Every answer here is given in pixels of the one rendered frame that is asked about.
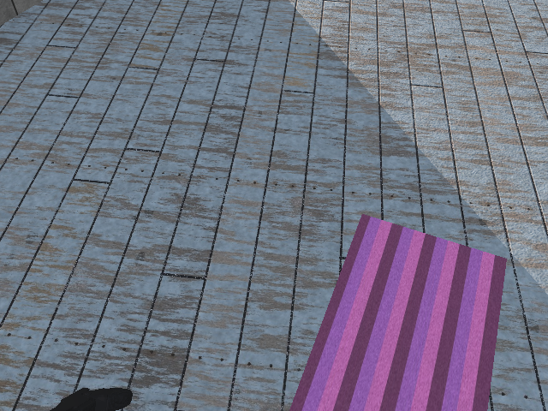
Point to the robot left hand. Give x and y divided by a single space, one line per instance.
111 399

